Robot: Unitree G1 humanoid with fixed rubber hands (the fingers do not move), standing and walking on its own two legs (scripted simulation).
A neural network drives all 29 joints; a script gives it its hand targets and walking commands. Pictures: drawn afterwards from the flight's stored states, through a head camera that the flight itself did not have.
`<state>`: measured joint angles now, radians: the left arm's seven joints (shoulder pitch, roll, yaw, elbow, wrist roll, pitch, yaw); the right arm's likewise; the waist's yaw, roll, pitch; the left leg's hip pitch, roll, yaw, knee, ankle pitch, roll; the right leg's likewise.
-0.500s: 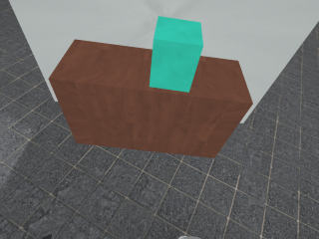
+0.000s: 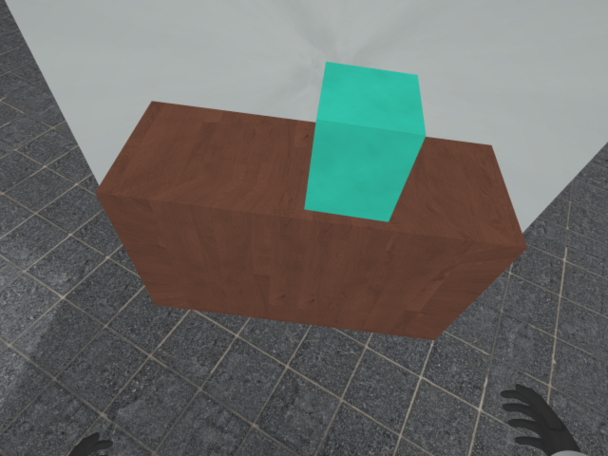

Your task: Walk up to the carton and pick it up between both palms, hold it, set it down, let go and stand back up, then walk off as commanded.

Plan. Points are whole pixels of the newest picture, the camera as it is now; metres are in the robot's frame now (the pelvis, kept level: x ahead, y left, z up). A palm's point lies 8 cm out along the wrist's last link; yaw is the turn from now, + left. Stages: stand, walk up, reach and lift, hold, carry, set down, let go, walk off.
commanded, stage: stand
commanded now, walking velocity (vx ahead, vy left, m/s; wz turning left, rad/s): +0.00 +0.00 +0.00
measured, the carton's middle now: (358, 145) +0.74 -0.16 -0.06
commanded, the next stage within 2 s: none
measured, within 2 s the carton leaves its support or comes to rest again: neither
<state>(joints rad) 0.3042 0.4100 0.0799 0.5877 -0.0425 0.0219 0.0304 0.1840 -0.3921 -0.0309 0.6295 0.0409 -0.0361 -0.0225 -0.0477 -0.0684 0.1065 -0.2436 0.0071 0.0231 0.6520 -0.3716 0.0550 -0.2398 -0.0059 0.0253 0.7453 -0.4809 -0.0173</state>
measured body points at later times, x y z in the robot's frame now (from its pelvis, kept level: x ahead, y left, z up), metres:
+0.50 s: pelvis +0.01 -0.01 +0.00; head +0.03 +0.01 +0.45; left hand +0.14 +0.29 -0.11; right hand +0.13 -0.33 -0.08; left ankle +0.00 +0.09 -0.73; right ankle +0.03 -0.15 -0.73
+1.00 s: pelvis -0.04 -0.03 +0.01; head -0.04 -0.02 +0.46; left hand +0.05 +0.29 -0.11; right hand +0.04 -0.35 -0.10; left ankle +0.00 +0.09 -0.73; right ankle +0.03 -0.15 -0.73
